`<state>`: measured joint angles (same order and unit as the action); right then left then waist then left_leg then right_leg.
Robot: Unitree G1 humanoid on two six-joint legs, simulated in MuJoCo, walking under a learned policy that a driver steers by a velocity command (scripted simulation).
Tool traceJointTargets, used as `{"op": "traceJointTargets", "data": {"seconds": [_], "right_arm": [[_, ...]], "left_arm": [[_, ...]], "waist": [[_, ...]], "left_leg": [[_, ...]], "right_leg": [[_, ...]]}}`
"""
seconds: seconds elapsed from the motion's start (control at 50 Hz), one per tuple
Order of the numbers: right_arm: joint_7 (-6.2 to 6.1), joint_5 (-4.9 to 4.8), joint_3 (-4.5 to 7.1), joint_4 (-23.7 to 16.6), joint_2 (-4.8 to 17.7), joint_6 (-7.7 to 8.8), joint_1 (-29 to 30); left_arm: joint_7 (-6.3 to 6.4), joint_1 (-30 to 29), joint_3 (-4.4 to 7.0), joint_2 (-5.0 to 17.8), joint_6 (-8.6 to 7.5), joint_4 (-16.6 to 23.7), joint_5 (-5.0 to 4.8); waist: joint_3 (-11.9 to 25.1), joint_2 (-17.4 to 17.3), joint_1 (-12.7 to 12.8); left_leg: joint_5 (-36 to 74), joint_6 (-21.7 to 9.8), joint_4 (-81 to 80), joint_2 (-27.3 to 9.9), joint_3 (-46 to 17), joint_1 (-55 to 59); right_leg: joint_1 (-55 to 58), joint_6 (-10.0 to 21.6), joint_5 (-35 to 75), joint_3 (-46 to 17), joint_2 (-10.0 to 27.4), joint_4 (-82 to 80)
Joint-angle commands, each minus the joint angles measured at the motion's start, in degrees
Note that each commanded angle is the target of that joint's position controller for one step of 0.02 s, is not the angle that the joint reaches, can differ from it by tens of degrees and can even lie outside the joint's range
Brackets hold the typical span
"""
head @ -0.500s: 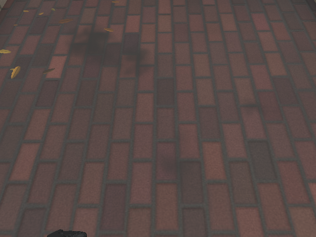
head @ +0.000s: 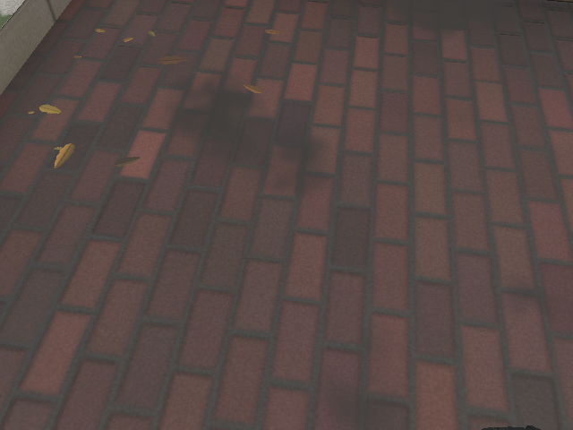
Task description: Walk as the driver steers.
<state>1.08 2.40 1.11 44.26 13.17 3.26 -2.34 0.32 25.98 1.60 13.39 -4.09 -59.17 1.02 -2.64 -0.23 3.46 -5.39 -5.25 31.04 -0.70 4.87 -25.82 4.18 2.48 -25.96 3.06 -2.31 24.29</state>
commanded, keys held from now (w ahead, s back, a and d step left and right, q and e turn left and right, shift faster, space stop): w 0.36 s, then no key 0.64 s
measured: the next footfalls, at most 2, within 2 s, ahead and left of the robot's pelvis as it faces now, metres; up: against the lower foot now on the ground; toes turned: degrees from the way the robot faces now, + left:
right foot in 0.52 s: +0.43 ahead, -0.09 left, +0.00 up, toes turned -2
left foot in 0.90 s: +0.38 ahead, +0.11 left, +0.00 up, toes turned +1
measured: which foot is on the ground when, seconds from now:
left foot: down 0.00-0.52, up 0.54-0.88, down 0.90-1.00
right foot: up 0.00-0.50, down 0.52-1.00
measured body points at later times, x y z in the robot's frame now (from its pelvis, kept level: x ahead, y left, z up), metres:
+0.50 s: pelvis +0.25 -0.01 +0.01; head +0.29 -0.01 +0.46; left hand +0.45 +0.21 -0.11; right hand +0.18 -0.24 -0.14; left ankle +0.11 +0.08 -0.72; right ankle +0.39 -0.09 -0.72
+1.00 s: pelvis +0.33 -0.02 +0.02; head +0.33 -0.01 +0.47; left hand +0.36 +0.21 -0.14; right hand +0.35 -0.24 -0.14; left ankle +0.34 +0.10 -0.72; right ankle +0.39 -0.09 -0.72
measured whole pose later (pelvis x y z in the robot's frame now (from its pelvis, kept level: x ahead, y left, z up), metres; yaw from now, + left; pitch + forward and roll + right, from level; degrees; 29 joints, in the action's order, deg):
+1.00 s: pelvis +0.33 -0.02 +0.02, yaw +1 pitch -1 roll +0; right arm -2.0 0.9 0.1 62.9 8.4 0.0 -16.2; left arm 1.3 14.7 0.8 10.0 -0.4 -61.0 0.4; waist -0.2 0.9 0.8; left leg -13.7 0.3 25.8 -0.7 0.4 -10.7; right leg -13.7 4.0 -7.1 5.1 -2.6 21.9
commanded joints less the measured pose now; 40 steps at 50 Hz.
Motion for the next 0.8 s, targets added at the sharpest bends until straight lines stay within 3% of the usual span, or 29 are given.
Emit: {"op": "traceJointTargets", "data": {"seconds": [0.02, 0.04, 0.06, 0.08, 0.12, 0.16, 0.22, 0.3, 0.38, 0.44, 0.48, 0.5, 0.52, 0.54, 0.56, 0.58, 0.6, 0.62, 0.64, 0.7, 0.8], "right_arm": [[-1.1, 0.78, 5.28, 5.0, 17.6, 0.5, -27.6], [-0.78, -1.38, 4.71, 4.7, 14.2, 0.0, -22.5], [-0.63, -1.76, 3.76, 3.7, 10.4, 0.05, -16.7], [-0.4, -1.49, 3.01, 3.5, 7.5, 0.4, -13.8], [-0.54, -1.61, 2.2, 4.8, 4.9, 1.11, -12.9], [-0.51, -1.76, 2.29, 6.6, 5.3, 2.05, -15.9], [-0.6, -1.97, 2.54, 8.6, 6.4, 2.43, -19.0], [-0.65, -2.01, 2.2, 10.4, 5.7, 2.31, -22.3], [-1.09, -1.68, 2.06, 12.3, 5.8, 2.2, -25.6], [-1.63, -1.2, 1.8, 13.6, 5.5, 1.79, -25.6], [-2.09, -1.3, 1.92, 13.7, 6.1, 1.63, -23.6], [-2.18, -1.91, 1.85, 13.8, 6.1, 1.48, -22.9], [-2.35, -2.61, 1.35, 12.5, 4.8, 1.7, -23.8], [-2.48, -4.93, 0.14, 13.4, -1.5, 1.17, -33.8], [-3.18, -4.12, 1.57, 15.4, 3.4, -0.04, -33.2], [-3.01, -2.84, 1.92, 14.1, 4.0, -0.35, -27.7], [-2.73, -1.74, 1.77, 13.4, 2.8, -0.41, -23.4], [-2.42, -1.11, 1.97, 13.2, 2.6, -0.93, -21.3], [-2.09, -0.65, 1.86, 13.6, 1.7, -1.79, -22.3], [-2.16, -0.91, 1.21, 15.6, -1.2, -3.88, -24.6], [-3.22, -1.04, 0.87, 15.8, 0.3, -5.65, -18.4]], "left_arm": [[-0.09, 5.5, 0.46, 2.8, -0.77, 4.1, -1.39], [0.08, 1.0, 1.77, 7.4, -0.45, 4.1, 0.06], [-0.29, -2.7, 1.87, 7.1, -0.69, 5.1, 0.04], [-0.52, -4.8, 1.61, 5.8, -0.77, 5.3, -0.04], [-1.05, -4.0, 1.36, 4.1, 0.55, 4.7, 1.0], [-1.63, -4.6, 1.25, 3.0, 1.46, 4.8, 1.2], [-2.06, -11.3, 1.16, 2.8, 2.02, 6.8, 1.22], [-2.31, -20.9, 0.54, 1.9, 1.79, 9.8, 0.74], [-2.11, -26.8, 0.02, 1.5, 1.49, 11.5, 0.49], [-1.32, -25.1, 0.03, 1.5, 0.63, 10.8, 0.5], [-0.61, -16.9, 0.81, 3.2, -0.36, 7.7, 0.79], [-0.19, -10.0, 1.31, 4.2, -1.29, 5.2, 1.43], [0.36, -2.7, 2.18, 8.1, -2.06, 3.5, 2.54], [0.22, -0.1, 3.12, 11.9, -1.52, 3.1, 2.32], [-0.22, -1.0, 2.98, 10.2, -0.64, 3.8, -1.08], [-0.09, -7.1, 2.19, 7.3, -0.29, 4.8, -1.56], [0.19, -11.7, 1.08, 3.8, -0.17, 5.2, -1.13], [0.64, -13.1, 0.35, 1.8, -0.24, 5.0, -0.94], [1.05, -14.0, -0.11, 0.9, -0.2, 4.5, -0.94], [0.97, -14.3, -0.38, 2.1, -0.73, 3.5, -0.07], [0.85, -12.4, -0.01, 4.0, 0.94, 2.0, 0.28]], "waist": [[19.4, -15.6, -9.7], [13.2, -7.0, -8.1], [5.8, -3.9, -6.1], [2.8, -1.9, -4.9], [1.2, -3.8, -2.4], [1.5, -3.6, -1.9], [-1.0, -3.1, -2.4], [-2.8, -3.2, -4.5], [-3.6, -3.3, -6.1], [-2.4, -4.3, -5.3], [1.1, -4.9, -2.1], [4.2, -2.7, 1.0], [10.8, 1.2, 2.5], [21.2, 13.7, -0.8], [24.4, 7.0, 0.2], [16.5, 5.1, -1.3], [9.7, 4.0, -2.4], [6.4, 3.8, -3.6], [5.7, 4.2, -5.3], [7.2, 4.4, -7.5], [5.2, 6.7, -5.1]], "left_leg": [[-8.1, -13.0, -12.7, -24.5, -41.7, 44.3], [-11.6, -11.7, -14.8, -21.6, -40.1, 38.4], [-10.8, -10.3, -16.0, -19.8, -31.4, 30.1], [-6.6, -8.7, -18.1, -17.0, -25.7, 24.5], [0.2, -6.3, -20.5, -13.0, -17.9, 18.2], [5.9, -6.8, -21.6, -12.2, -15.0, 17.3], [5.9, -7.0, -24.3, -11.2, -11.9, 18.1], [9.3, -6.0, -24.8, -9.3, -8.4, 19.9], [17.2, -5.6, -22.6, -9.8, -6.5, 23.6], [33.4, -4.1, -15.9, -10.4, -5.2, 26.6], [40.5, -2.3, -7.2, -9.4, -5.3, 28.1], [37.3, -0.7, 1.7, -7.1, -3.8, 26.2], [19.1, 0.9, 14.0, -4.6, -2.6, 17.0], [-29.3, 2.7, 34.4, 4.4, -0.6, 3.1], [-31.2, 2.9, 39.8, 4.6, -7.8, 1.9], [-27.8, 3.1, 39.8, 2.4, -8.8, -0.2], [-24.3, 3.4, 36.6, 0.7, -8.5, -1.0], [-21.8, 3.9, 33.1, -0.7, -8.8, 1.0], [-20.1, 4.5, 29.8, -1.2, -8.3, 5.2], [-18.3, 5.4, 21.8, -0.2, -6.2, 13.0], [-14.9, 4.9, 9.0, -0.6, -4.5, 15.0]], "right_leg": [[-34.9, 2.0, -4.2, -1.0, -3.7, 46.0], [-39.3, 3.0, -1.8, -7.8, 0.0, 49.9], [-40.1, 3.2, 3.7, -7.1, 2.8, 48.4], [-38.4, 3.1, 7.2, -6.5, 4.8, 45.0], [-33.5, 2.0, 9.6, -5.7, 6.6, 40.8], [-32.9, 1.0, 11.0, -4.5, 6.6, 39.3], [-38.7, -0.4, 16.6, -3.0, 8.1, 33.8], [-40.4, -1.7, 23.8, -0.9, 7.9, 21.0], [-37.7, -1.0, 26.5, 1.0, 5.9, 12.0], [-32.3, 0.7, 24.2, 1.3, 3.5, 8.4], [-23.6, 2.5, 23.3, 1.1, 0.9, 4.2], [-14.7, 3.5, 31.0, 1.2, 1.2, -1.3], [-0.5, 5.3, 52.7, -6.5, 10.8, 2.5], [15.6, 16.2, 81.4, -24.8, 28.5, 6.5], [12.2, 18.7, 80.3, -26.2, 27.4, 4.3], [4.4, 17.0, 71.4, -20.7, 24.4, 0.6], [-2.9, 14.5, 64.5, -17.0, 21.3, -2.6], [-8.4, 12.5, 61.7, -13.8, 18.9, -5.0], [-13.1, 11.0, 59.3, -10.9, 17.0, -6.5], [-19.1, 10.1, 55.7, -6.6, 14.6, -7.8], [-22.9, 8.7, 18.2, -9.8, 13.7, -12.6]]}}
